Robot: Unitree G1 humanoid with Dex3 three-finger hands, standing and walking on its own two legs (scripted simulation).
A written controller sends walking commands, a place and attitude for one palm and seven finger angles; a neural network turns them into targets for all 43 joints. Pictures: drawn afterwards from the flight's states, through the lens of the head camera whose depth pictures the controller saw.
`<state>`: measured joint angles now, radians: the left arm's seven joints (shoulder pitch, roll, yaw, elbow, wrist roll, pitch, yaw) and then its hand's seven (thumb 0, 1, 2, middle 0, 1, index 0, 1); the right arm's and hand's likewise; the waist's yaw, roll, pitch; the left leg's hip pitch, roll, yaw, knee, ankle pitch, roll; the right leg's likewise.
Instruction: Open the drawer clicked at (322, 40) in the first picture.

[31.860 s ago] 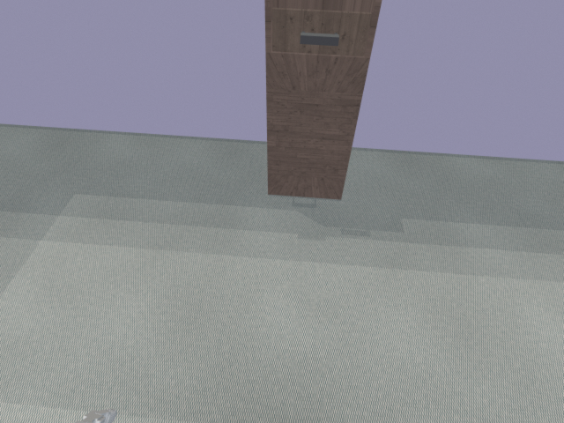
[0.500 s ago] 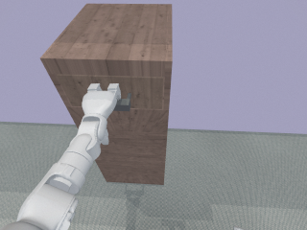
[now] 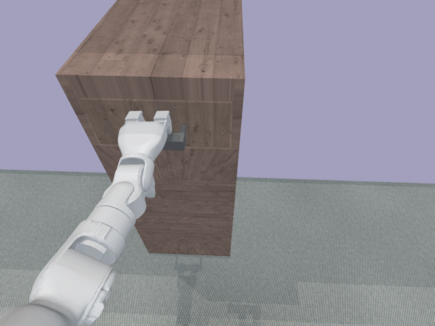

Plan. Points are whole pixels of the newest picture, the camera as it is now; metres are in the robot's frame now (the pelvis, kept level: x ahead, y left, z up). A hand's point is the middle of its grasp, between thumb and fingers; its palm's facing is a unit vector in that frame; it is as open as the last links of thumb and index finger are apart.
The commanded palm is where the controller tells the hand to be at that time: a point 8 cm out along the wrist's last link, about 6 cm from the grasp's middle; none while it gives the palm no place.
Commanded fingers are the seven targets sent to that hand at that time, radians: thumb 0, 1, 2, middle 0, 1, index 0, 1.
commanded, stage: lift the fingers back up to retry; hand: left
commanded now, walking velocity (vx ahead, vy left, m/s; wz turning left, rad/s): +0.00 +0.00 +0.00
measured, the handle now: (157, 134) +0.51 +0.16 +0.06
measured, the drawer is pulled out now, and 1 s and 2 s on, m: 0.00 0.00 0.00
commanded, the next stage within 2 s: re-aim the fingers above the handle in 0.78 s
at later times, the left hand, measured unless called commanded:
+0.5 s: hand (154, 141) +0.44 +0.14 +0.10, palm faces +0.09 -0.09 -0.99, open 13.8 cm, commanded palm +0.40 +0.16 +0.17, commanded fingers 0.00 -0.50 0.30 -0.30 -1.20 -0.30 -1.20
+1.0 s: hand (160, 143) +0.43 +0.13 +0.11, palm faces +0.04 -0.09 -0.99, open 13.8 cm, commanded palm +0.40 +0.15 +0.18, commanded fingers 0.00 -0.50 0.30 -0.30 -1.20 -0.30 -1.20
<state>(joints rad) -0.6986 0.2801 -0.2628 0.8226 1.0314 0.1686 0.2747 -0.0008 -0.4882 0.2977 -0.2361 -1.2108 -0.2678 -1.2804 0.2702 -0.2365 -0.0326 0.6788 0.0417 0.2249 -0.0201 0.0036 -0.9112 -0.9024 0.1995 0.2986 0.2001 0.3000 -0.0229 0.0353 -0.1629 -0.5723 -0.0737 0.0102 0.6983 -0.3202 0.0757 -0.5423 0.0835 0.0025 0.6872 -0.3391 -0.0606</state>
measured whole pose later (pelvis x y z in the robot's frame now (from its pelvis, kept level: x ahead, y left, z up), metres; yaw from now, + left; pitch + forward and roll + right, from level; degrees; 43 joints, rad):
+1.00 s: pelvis +0.03 -0.01 +0.01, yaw +0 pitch +7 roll +0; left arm -0.54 0.33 -0.30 0.43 0.96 0.11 0.09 0.00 -0.49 0.30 -0.32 -1.20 -0.32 -1.20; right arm 0.12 -0.24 -0.01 0.66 0.05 0.20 -0.03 0.00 -0.91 -0.90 0.20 0.30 0.20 0.30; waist 0.03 0.05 -0.10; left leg -0.37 -0.08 0.00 0.55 -0.30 0.06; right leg -0.35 0.08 0.01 0.56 -0.33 -0.08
